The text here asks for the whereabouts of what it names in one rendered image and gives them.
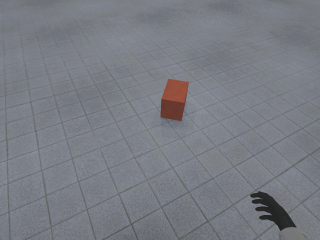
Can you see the right robot forearm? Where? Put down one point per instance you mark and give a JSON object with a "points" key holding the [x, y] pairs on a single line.
{"points": [[292, 233]]}

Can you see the carton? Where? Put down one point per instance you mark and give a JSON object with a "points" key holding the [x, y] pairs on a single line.
{"points": [[173, 99]]}

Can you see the right robot hand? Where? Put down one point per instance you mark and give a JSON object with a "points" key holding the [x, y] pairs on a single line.
{"points": [[278, 215]]}

